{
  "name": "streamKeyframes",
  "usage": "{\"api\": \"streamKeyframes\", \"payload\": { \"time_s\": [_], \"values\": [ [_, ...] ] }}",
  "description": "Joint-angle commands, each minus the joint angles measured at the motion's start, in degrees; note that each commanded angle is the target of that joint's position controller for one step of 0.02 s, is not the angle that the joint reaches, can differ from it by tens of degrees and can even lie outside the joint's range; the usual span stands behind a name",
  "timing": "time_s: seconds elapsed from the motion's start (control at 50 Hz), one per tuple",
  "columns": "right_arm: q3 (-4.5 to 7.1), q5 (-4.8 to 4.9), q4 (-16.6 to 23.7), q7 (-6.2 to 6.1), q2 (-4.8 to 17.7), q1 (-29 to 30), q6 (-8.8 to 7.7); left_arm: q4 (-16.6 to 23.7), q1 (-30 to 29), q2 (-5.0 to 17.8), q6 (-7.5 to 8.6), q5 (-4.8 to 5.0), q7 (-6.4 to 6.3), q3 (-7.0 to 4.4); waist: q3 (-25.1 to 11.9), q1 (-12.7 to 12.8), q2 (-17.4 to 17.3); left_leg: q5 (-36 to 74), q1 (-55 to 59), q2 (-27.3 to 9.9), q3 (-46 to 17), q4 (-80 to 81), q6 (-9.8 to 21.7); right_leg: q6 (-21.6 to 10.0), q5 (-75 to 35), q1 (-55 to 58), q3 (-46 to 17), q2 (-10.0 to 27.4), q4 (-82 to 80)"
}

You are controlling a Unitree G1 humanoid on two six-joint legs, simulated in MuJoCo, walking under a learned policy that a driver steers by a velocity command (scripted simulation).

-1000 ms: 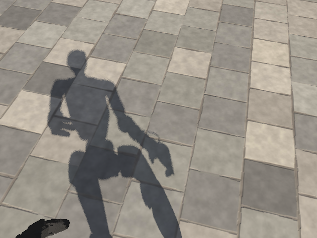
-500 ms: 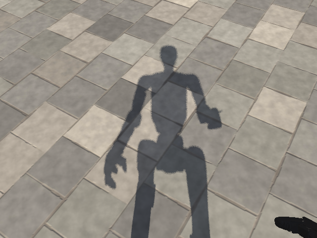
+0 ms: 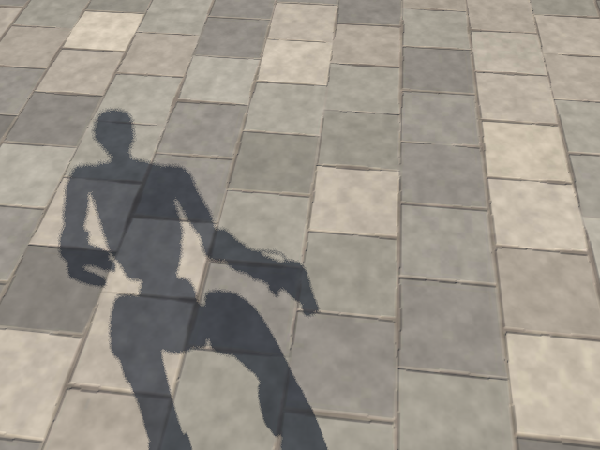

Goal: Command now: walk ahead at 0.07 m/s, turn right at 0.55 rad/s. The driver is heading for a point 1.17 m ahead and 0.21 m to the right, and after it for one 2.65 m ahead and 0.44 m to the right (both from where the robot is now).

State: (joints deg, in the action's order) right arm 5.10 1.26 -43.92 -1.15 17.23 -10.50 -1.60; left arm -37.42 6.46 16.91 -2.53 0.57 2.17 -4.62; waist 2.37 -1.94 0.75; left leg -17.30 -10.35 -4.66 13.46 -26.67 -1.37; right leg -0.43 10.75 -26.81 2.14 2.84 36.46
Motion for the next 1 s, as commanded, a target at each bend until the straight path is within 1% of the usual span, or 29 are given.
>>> {"api": "streamKeyframes", "payload": {
  "time_s": [0.02,0.04,0.06,0.08,0.1,0.12,0.14,0.18,0.26,0.38,0.42,0.44,0.46,0.48,0.5,0.52,0.54,0.56,0.62,0.66,0.7,0.74,0.76,0.78,0.8,0.82,0.84,0.9,1.0],
  "values": [
    [1.98,0.04,2.08,0.17,7.55,-1.05,-0.33,2.81,7.24,9.48,0.34,-0.35,-0.85,-3.70,-9.15,4.07,0.29,23.20,-1.07,-8.27,-3.11,-11.63,3.66,-4.80,-19.06,17.15,-1.83,-1.42,-11.07],
    [0.93,-2.84,4.12,0.47,5.03,-2.43,-0.58,3.92,9.87,17.26,0.46,-1.07,-2.21,-5.37,-11.70,2.92,15.82,-5.52,-18.71,-0.91,-0.02,-30.96,-1.97,-12.57,-45.16,30.79,-21.96,13.20,-9.68],
    [0.34,-3.01,5.63,0.44,4.61,0.07,-0.53,5.21,9.54,16.21,1.27,-1.92,-1.89,-4.46,-17.73,4.69,15.96,-24.69,-27.94,4.96,-11.04,-43.82,-3.51,-23.10,-42.06,32.89,-34.61,20.61,-12.54],
    [0.98,-1.41,5.70,0.48,7.08,3.57,-0.13,5.09,9.22,13.37,2.18,-1.50,-1.21,-3.57,-17.02,6.50,8.39,-22.02,-29.26,3.39,-16.22,-47.33,-2.68,-21.67,-38.05,30.82,-29.83,17.92,-13.81],
    [0.90,-0.74,5.89,0.12,6.62,4.37,0.25,4.78,7.04,11.72,2.81,-0.80,-1.32,-3.08,-13.85,4.79,6.31,-17.47,-30.08,2.41,-16.93,-45.85,-1.64,-18.23,-32.44,27.65,-25.14,14.77,-13.56],
    [1.00,-1.43,5.11,-0.53,6.64,4.05,0.60,4.90,4.74,10.38,2.77,-0.04,-1.60,-2.73,-11.71,3.61,3.15,-13.60,-29.79,1.56,-17.35,-42.41,-1.53,-15.51,-26.75,24.40,-22.82,12.35,-14.26],
    [1.32,-1.91,5.08,-1.02,7.42,3.83,1.01,5.42,2.19,9.64,2.39,0.26,-2.13,-2.38,-10.66,2.19,4.01,-10.67,-27.28,1.24,-17.63,-39.35,-1.61,-14.25,-23.00,20.44,-21.42,10.95,-15.23],
    [1.15,-1.79,4.71,-0.97,6.37,2.43,1.36,6.27,0.38,9.92,1.83,-0.65,-2.74,-2.36,-10.72,0.74,5.69,-7.28,-22.84,3.04,-16.89,-36.07,-2.10,-13.95,-21.15,16.09,-20.52,8.93,-16.38],
    [0.21,-1.58,4.59,-0.80,4.16,3.28,1.33,6.39,1.02,10.76,1.42,-0.27,-3.70,-2.88,-11.31,1.61,6.09,-4.00,-18.71,4.75,-17.57,-24.50,-2.89,-13.28,-13.52,14.55,-21.40,7.29,-16.36],
    [0.51,-0.94,5.36,0.60,4.95,3.69,0.63,7.01,0.86,10.67,0.47,-0.14,-3.24,-2.96,-9.39,2.68,8.97,-3.24,-12.30,6.69,-17.92,-11.78,-1.53,-11.84,-2.13,12.35,-28.69,6.10,-16.29],
    [0.65,-1.02,4.34,1.22,4.61,0.12,0.12,7.28,-0.31,9.74,0.03,0.28,-3.39,-2.49,-9.68,0.72,8.98,2.99,-5.97,6.45,-16.11,-1.49,0.09,-9.63,-2.36,11.24,-27.94,4.69,-13.53],
    [1.00,-1.55,4.06,1.30,5.62,-1.10,0.04,6.89,1.27,8.44,-0.04,0.36,-3.57,-2.06,-9.75,0.58,7.48,6.80,-1.04,3.82,-17.38,3.24,1.59,-7.23,0.34,8.54,-26.26,2.65,-11.15],
    [1.64,-2.85,4.74,1.07,9.31,-1.97,0.19,6.80,3.55,5.31,0.06,-0.31,-3.57,-1.11,-10.10,1.87,-1.98,8.70,3.85,-7.44,-27.88,7.51,5.58,-3.54,10.97,2.46,-20.34,-2.34,-1.19],
    [2.27,-4.38,4.39,1.04,12.77,-0.28,0.57,8.75,2.69,6.08,0.76,0.10,-3.58,-1.46,-5.80,3.64,-17.56,14.38,-0.49,-16.55,-41.45,11.20,14.99,-0.60,22.90,-5.95,-9.50,-10.52,8.77],
    [1.61,-4.54,6.42,0.82,9.91,2.27,0.12,7.68,2.45,10.27,1.40,-0.72,-3.72,-2.73,-5.31,2.20,-13.99,14.67,-3.47,-18.18,-43.39,11.76,18.56,1.36,24.26,-5.35,-12.47,-7.87,21.33],
    [1.05,-3.64,6.93,0.42,8.08,4.85,0.01,6.19,3.78,11.64,1.29,-0.19,-3.51,-3.54,-4.75,3.50,-10.20,15.12,-3.73,-15.17,-37.95,10.57,16.66,1.97,20.94,-5.60,-12.98,-7.97,27.00],
    [0.67,-2.62,7.21,0.26,6.92,6.70,-0.02,4.37,5.63,10.25,0.74,-0.19,-3.71,-3.41,-4.16,4.44,-8.09,15.02,-3.23,-11.52,-32.93,9.36,13.95,3.02,18.34,-5.43,-12.65,-7.78,29.16],
    [0.27,-1.64,7.07,0.18,5.81,6.94,-0.08,3.89,6.13,8.83,0.30,-0.50,-3.88,-3.04,-3.74,4.04,-8.04,16.63,-1.73,-10.19,-30.77,8.59,13.08,3.94,15.84,-6.49,-12.85,-7.67,30.51],
    [-0.64,-1.74,6.04,0.04,3.82,5.06,0.53,4.17,4.42,4.06,0.17,-0.13,-3.58,-1.25,-4.70,2.99,-8.98,21.53,0.77,-6.60,-24.35,7.19,12.52,5.64,13.37,-2.70,-9.37,-6.08,21.50],
    [-0.47,-1.80,5.54,0.05,4.61,4.14,1.06,4.91,1.88,1.74,0.40,-0.39,-3.24,0.01,-6.02,1.31,-11.49,22.60,1.83,-5.73,-22.58,6.04,12.23,5.93,14.54,3.42,-5.74,-3.62,9.58],
    [0.02,-1.52,4.72,0.24,6.66,1.52,1.61,4.94,1.25,2.67,0.55,0.11,-3.02,-0.11,-6.32,-0.06,-12.88,23.71,2.61,-6.76,-24.10,4.89,12.99,5.69,14.09,7.77,-3.21,-3.83,0.56],
    [-0.40,-0.56,4.18,0.45,6.20,1.16,1.68,3.00,4.47,3.18,0.68,0.05,-2.91,-0.34,-5.70,1.81,-11.28,23.94,0.95,-6.07,-23.92,3.13,11.32,3.88,1.25,14.99,-2.04,-4.36,-15.26],
    [-0.74,-0.53,3.42,0.62,5.44,-1.04,1.09,2.95,4.74,4.49,0.71,-0.51,-3.05,-0.38,-5.99,1.45,-9.60,21.97,-1.58,-5.61,-23.95,3.08,8.67,2.28,-4.74,20.04,-4.96,-2.63,-18.25],
    [-1.32,-1.81,3.59,1.03,4.20,-1.70,0.19,3.48,5.65,7.52,0.67,-1.01,-3.55,-0.74,-8.19,0.49,-3.67,17.48,-5.13,-3.41,-21.40,0.13,5.11,0.27,-17.62,25.74,-10.74,3.03,-15.66],
    [-1.84,-2.70,3.43,1.49,2.11,-3.94,-0.72,2.62,3.97,9.20,0.56,-1.52,-3.59,-1.01,-8.50,-2.88,6.30,7.51,-5.35,1.32,-16.13,1.04,1.68,-3.25,-16.70,22.63,-12.46,5.35,-11.46],
    [-1.97,-3.23,3.24,1.46,3.17,-0.39,-0.88,3.04,2.97,5.12,0.82,-1.51,-2.94,-0.31,-8.01,-0.19,5.94,6.11,-1.65,1.69,-15.24,0.73,-0.48,-4.38,-8.23,17.94,-12.13,4.14,-12.21],
    [-1.69,-2.93,3.26,1.49,4.12,2.17,-0.76,2.76,2.87,3.39,1.16,-1.91,-2.61,0.25,-6.22,0.85,4.31,7.09,-1.72,2.13,-14.89,0.15,-1.07,-3.49,-3.70,16.52,-11.39,2.72,-12.83],
    [-1.72,-2.29,2.71,0.91,3.63,2.30,0.25,1.89,3.44,3.90,2.23,-1.75,-2.63,0.43,-3.05,0.86,4.56,9.38,-1.74,1.88,-15.09,-0.28,-0.27,-1.96,-2.67,13.34,-10.77,1.66,-13.24],
    [-1.74,-2.14,0.40,0.40,3.01,1.16,0.65,1.11,4.08,2.88,2.57,-1.62,-2.92,1.01,-1.66,0.84,2.56,8.79,-1.07,1.91,-15.02,0.13,-0.63,-1.73,-0.07,11.84,-10.57,1.00,-13.46]
  ]
}}
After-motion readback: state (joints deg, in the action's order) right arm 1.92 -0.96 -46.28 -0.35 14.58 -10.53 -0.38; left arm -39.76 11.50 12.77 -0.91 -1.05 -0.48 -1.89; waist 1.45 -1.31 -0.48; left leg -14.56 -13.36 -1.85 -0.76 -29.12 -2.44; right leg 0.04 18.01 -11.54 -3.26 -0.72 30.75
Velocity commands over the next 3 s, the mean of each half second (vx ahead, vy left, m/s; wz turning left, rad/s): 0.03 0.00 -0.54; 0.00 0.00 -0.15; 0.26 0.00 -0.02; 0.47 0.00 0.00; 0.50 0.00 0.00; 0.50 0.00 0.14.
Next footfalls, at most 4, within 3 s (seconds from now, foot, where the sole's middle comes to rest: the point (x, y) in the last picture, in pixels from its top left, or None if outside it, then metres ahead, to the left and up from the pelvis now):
0.02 right None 0.11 -0.11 -0.77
0.46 left None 0.12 0.12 -0.77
0.78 right None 0.01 -0.12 -0.77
1.76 right None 0.39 -0.24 -0.77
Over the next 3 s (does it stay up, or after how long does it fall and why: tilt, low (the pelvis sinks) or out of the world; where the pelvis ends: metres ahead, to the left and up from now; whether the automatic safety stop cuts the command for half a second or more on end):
stays up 0.92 -0.33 0.01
